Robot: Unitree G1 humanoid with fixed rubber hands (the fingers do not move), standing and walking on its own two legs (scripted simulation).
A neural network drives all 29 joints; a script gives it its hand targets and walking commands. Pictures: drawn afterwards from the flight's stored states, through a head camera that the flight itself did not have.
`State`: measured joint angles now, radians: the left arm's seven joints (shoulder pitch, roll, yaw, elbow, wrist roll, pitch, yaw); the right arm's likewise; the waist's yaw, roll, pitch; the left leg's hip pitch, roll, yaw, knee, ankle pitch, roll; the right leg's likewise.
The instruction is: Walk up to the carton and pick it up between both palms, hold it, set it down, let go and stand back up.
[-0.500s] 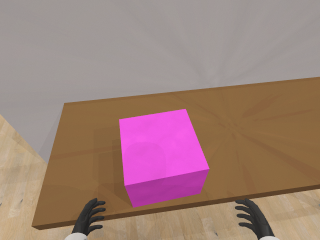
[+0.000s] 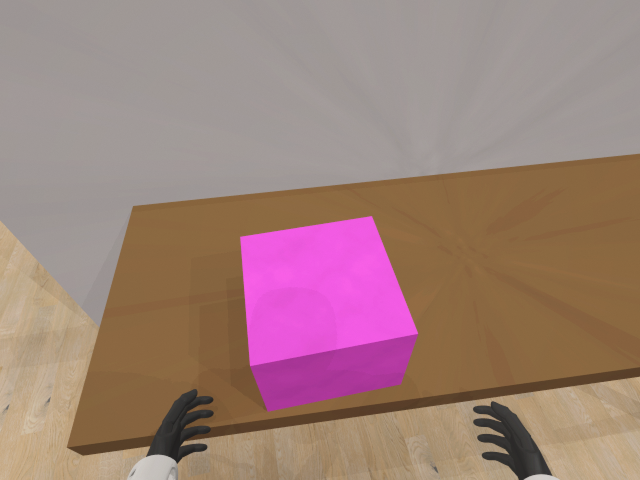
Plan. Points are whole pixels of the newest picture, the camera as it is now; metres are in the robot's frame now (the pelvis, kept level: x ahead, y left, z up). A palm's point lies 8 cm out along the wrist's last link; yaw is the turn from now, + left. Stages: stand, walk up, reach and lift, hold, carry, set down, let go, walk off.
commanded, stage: set down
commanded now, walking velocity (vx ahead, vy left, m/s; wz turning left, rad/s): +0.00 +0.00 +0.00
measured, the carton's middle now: (321, 311) +0.37 +0.04 -0.07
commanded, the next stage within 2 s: let go in 0.18 s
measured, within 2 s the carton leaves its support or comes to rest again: neither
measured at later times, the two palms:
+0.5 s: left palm (168, 455) +0.16 +0.23 -0.07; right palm out of the picture +0.15 -0.26 -0.09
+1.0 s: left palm (164, 457) +0.16 +0.23 -0.07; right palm out of the picture +0.08 -0.31 -0.11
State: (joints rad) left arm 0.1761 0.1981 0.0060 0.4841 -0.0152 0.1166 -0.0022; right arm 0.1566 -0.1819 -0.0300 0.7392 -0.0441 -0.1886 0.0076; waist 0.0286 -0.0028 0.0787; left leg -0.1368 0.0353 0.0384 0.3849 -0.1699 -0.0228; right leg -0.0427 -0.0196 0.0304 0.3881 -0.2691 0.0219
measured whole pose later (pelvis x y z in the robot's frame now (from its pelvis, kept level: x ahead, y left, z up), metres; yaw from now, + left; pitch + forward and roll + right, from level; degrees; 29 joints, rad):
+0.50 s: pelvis +0.00 -0.01 +0.00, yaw +0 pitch -6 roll +1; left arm 0.17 0.22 0.02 0.54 0.00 0.08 -0.01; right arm 0.19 -0.23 -0.03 0.75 -0.06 -0.15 0.00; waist 0.02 0.00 0.07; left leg -0.12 0.05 0.03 0.41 -0.19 -0.04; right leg -0.04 -0.01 0.02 0.44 -0.30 0.00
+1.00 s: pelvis +0.00 -0.01 -0.01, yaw +1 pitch -3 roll +0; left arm 0.19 0.30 -0.04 0.61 0.02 -0.09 -0.04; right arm 0.22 -0.35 -0.03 0.90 -0.02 -0.01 0.03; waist -0.02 0.00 0.03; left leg -0.21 0.06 0.00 0.48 -0.21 -0.04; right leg -0.11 0.00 0.00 0.47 -0.31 0.00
